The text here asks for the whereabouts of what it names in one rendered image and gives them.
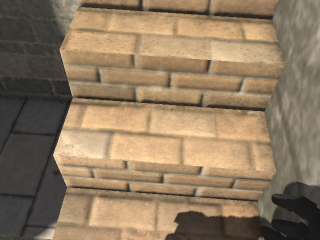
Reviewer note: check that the right robot hand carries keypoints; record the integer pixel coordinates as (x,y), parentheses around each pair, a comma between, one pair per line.
(304,208)

